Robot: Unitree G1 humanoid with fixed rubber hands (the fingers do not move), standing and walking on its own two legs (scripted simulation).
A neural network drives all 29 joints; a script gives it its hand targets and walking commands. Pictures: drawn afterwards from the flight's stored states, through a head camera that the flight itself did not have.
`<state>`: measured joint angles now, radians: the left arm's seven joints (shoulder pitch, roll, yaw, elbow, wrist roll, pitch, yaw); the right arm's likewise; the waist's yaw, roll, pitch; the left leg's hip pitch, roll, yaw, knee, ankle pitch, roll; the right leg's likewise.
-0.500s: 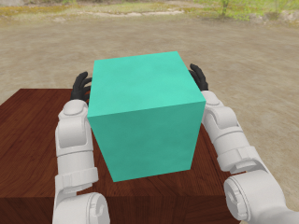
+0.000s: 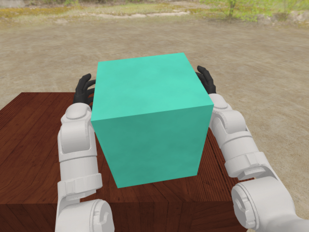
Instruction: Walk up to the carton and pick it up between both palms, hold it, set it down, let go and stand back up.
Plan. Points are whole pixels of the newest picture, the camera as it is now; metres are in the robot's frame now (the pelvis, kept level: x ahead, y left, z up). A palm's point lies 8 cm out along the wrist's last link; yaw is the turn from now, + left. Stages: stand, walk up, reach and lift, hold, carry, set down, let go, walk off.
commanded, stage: hold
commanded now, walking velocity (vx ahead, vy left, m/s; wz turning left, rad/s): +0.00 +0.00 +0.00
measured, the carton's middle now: (150, 121) +0.34 +0.00 +0.19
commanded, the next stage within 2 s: set down in 0.92 s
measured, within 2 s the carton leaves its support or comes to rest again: neither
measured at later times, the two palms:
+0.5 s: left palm (82, 105) +0.36 +0.16 +0.24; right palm (205, 96) +0.37 -0.14 +0.25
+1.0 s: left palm (82, 107) +0.35 +0.16 +0.24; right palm (205, 97) +0.36 -0.14 +0.24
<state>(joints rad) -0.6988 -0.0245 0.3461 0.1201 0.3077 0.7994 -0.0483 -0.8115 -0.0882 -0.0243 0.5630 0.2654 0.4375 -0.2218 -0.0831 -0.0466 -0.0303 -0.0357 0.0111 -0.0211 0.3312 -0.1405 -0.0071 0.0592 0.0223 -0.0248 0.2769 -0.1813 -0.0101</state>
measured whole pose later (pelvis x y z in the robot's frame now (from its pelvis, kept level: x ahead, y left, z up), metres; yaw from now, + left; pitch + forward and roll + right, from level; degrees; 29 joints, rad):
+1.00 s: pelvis +0.00 +0.00 +0.00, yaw +0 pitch -10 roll -1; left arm -0.69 -0.03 0.34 0.10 0.31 0.80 -0.04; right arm -0.80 -0.09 -0.02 0.57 0.27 0.43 -0.22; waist -0.09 -0.05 -0.02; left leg -0.02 0.01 -0.02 0.34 -0.15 0.00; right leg 0.08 0.02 -0.03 0.27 -0.19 -0.01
